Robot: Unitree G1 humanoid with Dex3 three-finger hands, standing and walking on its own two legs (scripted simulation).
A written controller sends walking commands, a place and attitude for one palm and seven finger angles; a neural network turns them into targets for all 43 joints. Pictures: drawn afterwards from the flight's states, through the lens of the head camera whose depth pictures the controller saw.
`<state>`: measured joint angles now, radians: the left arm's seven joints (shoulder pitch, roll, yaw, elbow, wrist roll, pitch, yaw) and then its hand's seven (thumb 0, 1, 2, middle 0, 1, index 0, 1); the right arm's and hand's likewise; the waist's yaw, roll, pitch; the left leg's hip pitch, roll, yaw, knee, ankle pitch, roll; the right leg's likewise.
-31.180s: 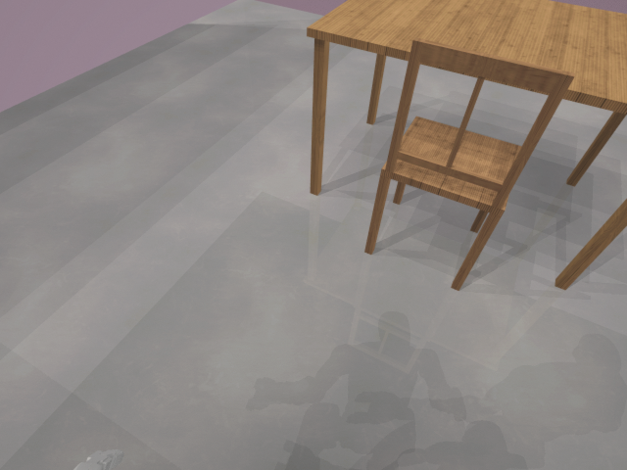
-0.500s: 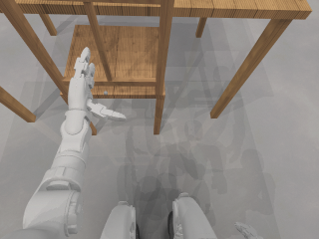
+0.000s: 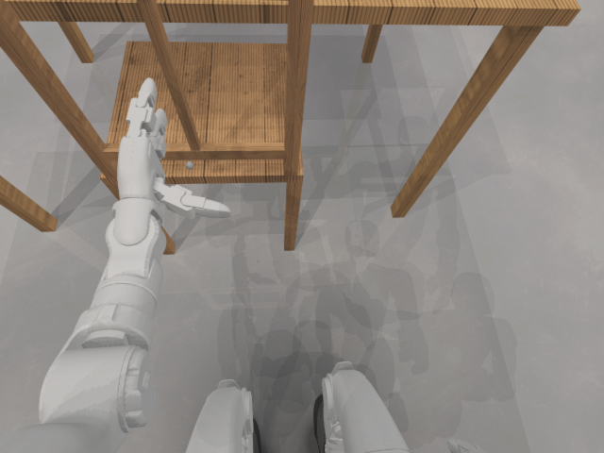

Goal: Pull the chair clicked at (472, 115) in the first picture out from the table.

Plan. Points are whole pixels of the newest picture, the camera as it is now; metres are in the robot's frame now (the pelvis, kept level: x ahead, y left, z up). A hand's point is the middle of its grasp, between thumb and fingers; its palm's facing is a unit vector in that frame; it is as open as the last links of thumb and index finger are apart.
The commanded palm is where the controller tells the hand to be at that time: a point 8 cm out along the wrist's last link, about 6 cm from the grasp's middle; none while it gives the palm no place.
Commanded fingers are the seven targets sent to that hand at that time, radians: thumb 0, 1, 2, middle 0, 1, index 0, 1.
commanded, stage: push the fingers through the gap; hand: left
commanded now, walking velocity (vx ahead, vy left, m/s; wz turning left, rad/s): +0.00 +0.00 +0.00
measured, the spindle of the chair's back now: (175, 88) +0.62 +0.14 +0.02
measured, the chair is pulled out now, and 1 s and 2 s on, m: -0.12 -0.12 -0.12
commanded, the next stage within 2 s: hook a spindle and tug to test in 0.04 s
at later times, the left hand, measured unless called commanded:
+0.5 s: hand (190, 159) +0.49 +0.11 +0.02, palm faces -0.02 -1.00 -0.03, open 15.4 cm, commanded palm +0.46 +0.16 +0.03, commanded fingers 0.00 -0.28 0.40 -0.39 -1.12 -0.39 -1.12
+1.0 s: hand (192, 162) +0.49 +0.11 +0.02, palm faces -0.02 -1.00 -0.03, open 5.7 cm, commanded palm +0.46 +0.16 +0.03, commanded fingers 0.00 0.90 0.90 -0.50 -1.45 -0.50 -1.45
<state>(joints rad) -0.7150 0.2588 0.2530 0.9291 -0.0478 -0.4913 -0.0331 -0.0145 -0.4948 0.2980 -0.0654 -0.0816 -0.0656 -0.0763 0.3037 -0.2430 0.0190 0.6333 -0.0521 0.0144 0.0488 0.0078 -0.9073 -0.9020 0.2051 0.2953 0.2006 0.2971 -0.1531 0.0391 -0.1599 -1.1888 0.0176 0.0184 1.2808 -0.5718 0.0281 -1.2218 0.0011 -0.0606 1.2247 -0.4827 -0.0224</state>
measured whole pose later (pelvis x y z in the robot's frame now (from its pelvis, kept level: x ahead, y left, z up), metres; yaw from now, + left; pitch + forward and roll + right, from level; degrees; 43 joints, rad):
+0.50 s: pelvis +0.00 +0.01 +0.00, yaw +0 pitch +28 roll -2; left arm -0.76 0.26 0.25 0.96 -0.04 -0.50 -0.03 -0.01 -0.49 0.30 -0.24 -0.62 -0.24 -0.61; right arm 0.28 -0.24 0.02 0.62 -0.06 0.02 0.05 0.01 -0.91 -0.90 0.21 0.30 0.20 0.30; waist -0.16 0.04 -0.16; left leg -1.21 0.01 0.02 1.30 -0.58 0.03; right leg -1.24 0.00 -0.06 1.24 -0.49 -0.02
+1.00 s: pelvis +0.00 +0.01 +0.00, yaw +0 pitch +28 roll -2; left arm -0.73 0.24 0.23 0.94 -0.04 -0.49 -0.01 0.00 0.59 0.76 -0.50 -1.44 -0.50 -1.43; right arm 0.29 -0.23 0.02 0.63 -0.06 0.03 0.06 0.01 -0.91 -0.90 0.21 0.30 0.20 0.30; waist -0.16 0.04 -0.16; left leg -1.19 0.01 0.02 1.29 -0.58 0.04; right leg -1.22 0.00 -0.06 1.22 -0.49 -0.01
